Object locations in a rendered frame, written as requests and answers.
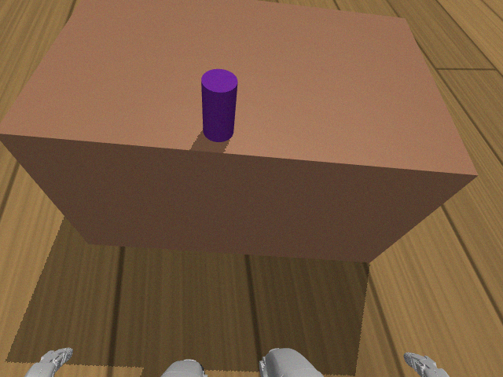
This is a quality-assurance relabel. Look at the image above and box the right robot hand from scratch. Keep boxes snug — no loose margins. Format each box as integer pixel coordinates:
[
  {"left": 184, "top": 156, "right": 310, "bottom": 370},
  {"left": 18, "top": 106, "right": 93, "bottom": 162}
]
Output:
[{"left": 403, "top": 353, "right": 449, "bottom": 377}]

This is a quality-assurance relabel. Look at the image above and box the can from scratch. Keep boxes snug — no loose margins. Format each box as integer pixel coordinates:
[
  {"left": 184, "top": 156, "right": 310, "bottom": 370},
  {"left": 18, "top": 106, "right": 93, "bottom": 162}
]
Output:
[{"left": 201, "top": 69, "right": 237, "bottom": 142}]

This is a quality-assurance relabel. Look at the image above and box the left robot hand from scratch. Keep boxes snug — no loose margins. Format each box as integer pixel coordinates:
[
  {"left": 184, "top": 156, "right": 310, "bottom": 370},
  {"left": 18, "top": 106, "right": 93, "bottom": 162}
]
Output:
[{"left": 25, "top": 348, "right": 73, "bottom": 377}]

